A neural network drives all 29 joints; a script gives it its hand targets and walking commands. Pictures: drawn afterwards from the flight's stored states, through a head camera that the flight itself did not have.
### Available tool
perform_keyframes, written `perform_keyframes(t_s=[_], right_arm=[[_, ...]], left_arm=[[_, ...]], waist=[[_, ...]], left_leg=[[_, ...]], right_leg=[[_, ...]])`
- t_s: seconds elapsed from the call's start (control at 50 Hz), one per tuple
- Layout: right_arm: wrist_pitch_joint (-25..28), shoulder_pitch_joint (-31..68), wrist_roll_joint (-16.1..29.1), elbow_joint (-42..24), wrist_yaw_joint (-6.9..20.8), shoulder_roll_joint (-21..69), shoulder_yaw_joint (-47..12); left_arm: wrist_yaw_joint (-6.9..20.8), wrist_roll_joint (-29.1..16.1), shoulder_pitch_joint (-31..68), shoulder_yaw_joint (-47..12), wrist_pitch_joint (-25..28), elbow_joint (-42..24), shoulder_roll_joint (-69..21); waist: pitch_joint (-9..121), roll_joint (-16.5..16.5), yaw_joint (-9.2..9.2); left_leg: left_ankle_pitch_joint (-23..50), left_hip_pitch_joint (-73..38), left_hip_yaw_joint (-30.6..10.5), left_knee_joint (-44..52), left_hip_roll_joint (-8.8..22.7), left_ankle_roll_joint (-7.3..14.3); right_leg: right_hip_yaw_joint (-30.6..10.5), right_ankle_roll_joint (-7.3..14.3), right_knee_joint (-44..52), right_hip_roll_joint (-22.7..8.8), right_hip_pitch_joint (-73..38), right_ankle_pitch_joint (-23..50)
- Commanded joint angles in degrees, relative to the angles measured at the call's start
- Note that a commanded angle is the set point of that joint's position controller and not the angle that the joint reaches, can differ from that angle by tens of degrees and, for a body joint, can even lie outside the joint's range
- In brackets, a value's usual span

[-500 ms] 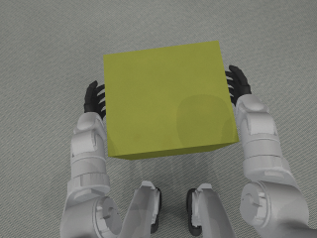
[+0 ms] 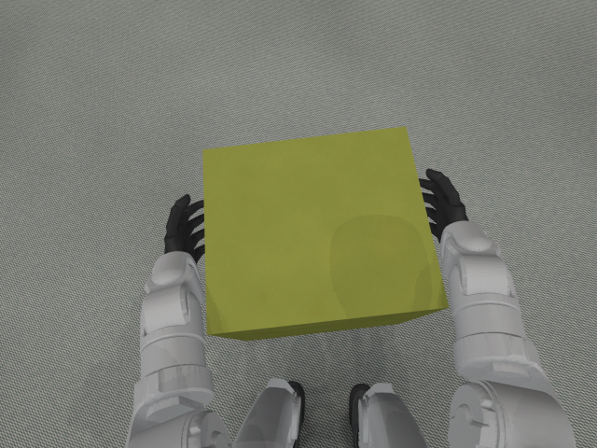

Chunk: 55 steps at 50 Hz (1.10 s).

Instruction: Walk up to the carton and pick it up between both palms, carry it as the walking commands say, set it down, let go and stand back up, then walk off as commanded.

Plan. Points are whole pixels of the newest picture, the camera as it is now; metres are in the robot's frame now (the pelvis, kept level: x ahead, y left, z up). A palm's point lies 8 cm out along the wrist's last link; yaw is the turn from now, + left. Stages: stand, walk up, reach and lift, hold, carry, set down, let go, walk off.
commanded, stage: reach and lift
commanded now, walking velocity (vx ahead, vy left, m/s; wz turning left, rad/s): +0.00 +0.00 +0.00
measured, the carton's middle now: (314, 249) +0.41 +0.04 -0.12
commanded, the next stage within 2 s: none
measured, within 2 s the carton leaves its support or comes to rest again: neither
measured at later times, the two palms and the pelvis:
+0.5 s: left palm (157, 257) +0.34 +0.21 +0.03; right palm (474, 223) +0.39 -0.15 +0.02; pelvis +0.02 +0.00 +0.05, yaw +0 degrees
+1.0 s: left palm (117, 259) +0.32 +0.21 +0.10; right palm (505, 216) +0.37 -0.15 +0.10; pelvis +0.04 +0.00 +0.08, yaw +0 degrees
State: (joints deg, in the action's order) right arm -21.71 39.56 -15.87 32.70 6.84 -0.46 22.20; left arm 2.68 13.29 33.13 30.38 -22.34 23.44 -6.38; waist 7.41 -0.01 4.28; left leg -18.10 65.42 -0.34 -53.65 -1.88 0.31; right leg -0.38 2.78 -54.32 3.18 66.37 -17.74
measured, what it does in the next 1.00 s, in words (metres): rises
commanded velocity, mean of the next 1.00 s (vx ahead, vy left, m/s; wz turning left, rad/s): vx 0.00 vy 0.00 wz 0.00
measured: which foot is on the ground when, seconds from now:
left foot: down 0.00-1.00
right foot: down 0.00-1.00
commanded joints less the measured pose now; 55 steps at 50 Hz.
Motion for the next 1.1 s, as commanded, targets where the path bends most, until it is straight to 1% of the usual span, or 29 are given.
perform_keyframes(t_s=[0.0,0.14,0.3,0.46,0.64,0.86,1.0,1.08], right_arm=[[1.60,26.66,8.60,0.78,14.80,55.00,-30.32],[1.53,23.69,8.02,-0.49,15.24,54.98,-30.79],[1.23,20.58,7.71,-1.53,15.33,55.39,-31.42],[0.80,16.84,7.32,-2.74,14.84,55.25,-31.90],[-0.47,12.93,8.18,-5.31,13.89,54.75,-33.38],[-4.41,8.58,9.95,-8.76,12.34,52.87,-35.24],[-7.72,7.83,11.03,-11.22,11.81,52.67,-36.36],[-9.75,8.08,11.75,-13.09,11.69,52.58,-36.95]], left_arm=[[16.31,-9.27,31.72,-36.39,-0.05,2.46,-51.12],[16.26,-8.49,28.43,-36.80,-0.23,1.34,-51.18],[16.29,-7.88,24.98,-37.28,-0.65,0.48,-51.05],[16.21,-7.56,21.34,-38.15,-1.12,-0.29,-50.63],[15.67,-7.98,17.26,-39.91,-2.36,-2.00,-49.90],[14.10,-9.17,12.20,-41.62,-6.47,-5.27,-48.55],[13.05,-10.36,11.63,-43.35,-10.32,-8.14,-48.08],[12.58,-11.25,11.84,-44.57,-12.64,-10.02,-48.07]], waist=[[40.89,2.74,0.46],[37.79,2.54,0.39],[33.27,2.37,0.78],[28.56,2.05,0.78],[24.73,1.73,0.86],[18.56,1.52,1.15],[12.78,0.68,1.17],[10.44,0.40,0.75]], left_leg=[[16.18,-21.69,-1.70,6.14,-3.94,0.53],[17.23,-27.57,-2.28,10.61,-3.46,0.71],[17.64,-34.02,-2.63,15.52,-2.85,0.82],[18.85,-40.42,-3.00,20.34,-2.56,0.79],[20.72,-47.77,-3.80,25.69,-2.35,0.73],[21.79,-54.88,-4.51,30.97,-2.06,0.27],[20.35,-58.74,-4.55,32.86,-1.91,0.04],[19.64,-61.25,-4.64,33.85,-1.86,0.00]], right_leg=[[-4.51,-0.59,6.65,2.69,-30.13,16.55],[-4.91,-0.48,11.09,2.19,-34.28,16.91],[-5.44,-0.59,16.09,1.53,-39.49,16.62],[-5.82,-0.66,21.17,1.01,-44.89,17.54],[-6.25,-0.74,26.46,0.32,-51.34,19.53],[-7.07,-0.85,31.79,-0.34,-58.63,20.54],[-6.76,-0.77,33.83,-0.52,-60.67,17.61],[-6.30,-0.71,34.66,-0.41,-61.96,16.25]])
